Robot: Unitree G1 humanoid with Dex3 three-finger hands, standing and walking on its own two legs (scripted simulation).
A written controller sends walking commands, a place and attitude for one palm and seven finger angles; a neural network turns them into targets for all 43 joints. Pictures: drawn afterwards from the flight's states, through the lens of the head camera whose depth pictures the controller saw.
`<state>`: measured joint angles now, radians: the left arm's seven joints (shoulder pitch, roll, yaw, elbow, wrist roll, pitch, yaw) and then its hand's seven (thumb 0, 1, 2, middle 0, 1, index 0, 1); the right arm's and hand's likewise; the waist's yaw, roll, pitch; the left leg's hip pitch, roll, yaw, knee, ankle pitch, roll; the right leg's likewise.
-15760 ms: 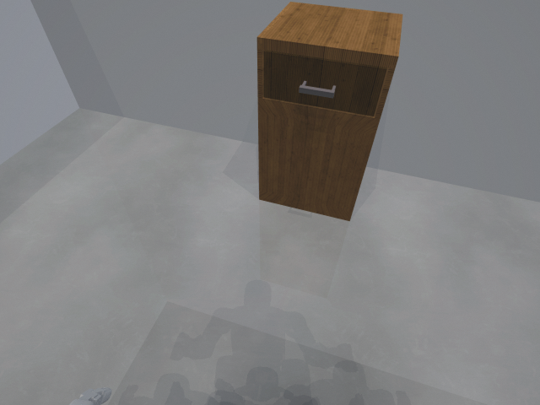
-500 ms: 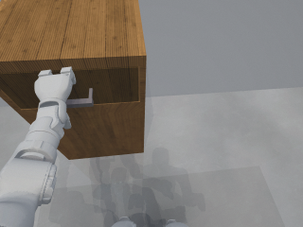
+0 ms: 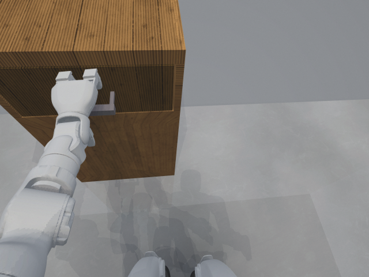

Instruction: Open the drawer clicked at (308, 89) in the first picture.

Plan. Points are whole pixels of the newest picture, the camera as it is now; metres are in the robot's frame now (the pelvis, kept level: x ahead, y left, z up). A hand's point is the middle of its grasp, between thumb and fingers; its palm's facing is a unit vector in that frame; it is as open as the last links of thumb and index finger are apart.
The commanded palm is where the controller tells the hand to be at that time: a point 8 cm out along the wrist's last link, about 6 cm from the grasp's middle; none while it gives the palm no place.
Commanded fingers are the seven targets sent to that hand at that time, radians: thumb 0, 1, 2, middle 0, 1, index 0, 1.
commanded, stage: lower the fingers behind the handle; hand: left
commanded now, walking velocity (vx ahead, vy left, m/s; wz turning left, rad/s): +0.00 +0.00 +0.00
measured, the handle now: (90, 103) +0.54 +0.22 -0.02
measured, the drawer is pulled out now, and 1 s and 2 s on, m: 0.00 0.00 0.00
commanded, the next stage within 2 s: close the thumb around the handle in 1.30 s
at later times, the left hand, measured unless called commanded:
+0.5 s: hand (88, 122) +0.48 +0.22 -0.03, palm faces -0.03 -0.02 -1.00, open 13.8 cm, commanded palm +0.47 +0.20 +0.03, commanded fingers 0.00 -0.50 0.30 -0.30 -1.20 -0.30 -1.20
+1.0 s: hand (91, 125) +0.49 +0.22 -0.05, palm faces -0.05 -0.03 -1.00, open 13.8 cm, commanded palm +0.48 +0.20 +0.01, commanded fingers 0.00 -0.50 0.30 -0.30 -1.20 -0.30 -1.20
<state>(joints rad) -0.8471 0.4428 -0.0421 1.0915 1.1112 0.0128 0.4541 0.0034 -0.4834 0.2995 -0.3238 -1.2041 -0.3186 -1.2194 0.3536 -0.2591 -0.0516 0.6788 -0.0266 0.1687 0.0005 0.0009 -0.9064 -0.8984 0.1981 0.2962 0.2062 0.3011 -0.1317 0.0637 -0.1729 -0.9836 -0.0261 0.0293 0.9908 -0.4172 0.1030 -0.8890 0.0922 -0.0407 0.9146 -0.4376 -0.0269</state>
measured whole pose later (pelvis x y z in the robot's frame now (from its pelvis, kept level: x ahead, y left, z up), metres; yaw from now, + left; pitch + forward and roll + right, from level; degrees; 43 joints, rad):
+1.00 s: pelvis +0.01 -0.02 -0.02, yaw +0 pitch +28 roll -4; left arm -0.79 0.51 -0.01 1.11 1.12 -0.07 0.46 0.00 -0.48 0.30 -0.30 -1.20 -0.32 -1.20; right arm 0.35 -0.24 -0.03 0.69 -0.03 0.13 -0.01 0.00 -0.91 -0.90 0.20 0.30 0.21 0.30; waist -0.14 0.06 -0.21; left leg -1.13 -0.01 0.02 1.13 -0.48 0.08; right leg -1.04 0.11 -0.06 1.06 -0.51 -0.06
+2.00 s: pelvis -0.01 -0.01 -0.03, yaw -1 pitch +27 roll -5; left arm -0.84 0.50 -0.03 1.15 1.12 -0.03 0.43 0.00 0.67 0.80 -0.39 -1.33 -0.40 -1.32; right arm 0.36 -0.24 -0.02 0.68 -0.03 0.13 -0.02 0.00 -0.90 -0.90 0.20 0.30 0.21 0.30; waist -0.16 0.07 -0.20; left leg -1.14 -0.01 0.02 1.13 -0.46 0.09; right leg -1.04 0.11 -0.06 1.05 -0.49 -0.05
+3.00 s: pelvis +0.02 -0.02 +0.00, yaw +0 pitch +21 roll -3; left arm -0.40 0.35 -0.07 0.82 1.13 -0.03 0.53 0.01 0.77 0.83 -0.33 -1.35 -0.41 -1.35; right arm 0.25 -0.23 -0.05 0.63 -0.02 0.19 0.00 0.00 -0.91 -0.90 0.20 0.30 0.21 0.30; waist -0.05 0.05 -0.22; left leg -0.93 -0.02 0.04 1.02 -0.47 0.09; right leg -0.85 0.10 -0.03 0.97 -0.49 -0.05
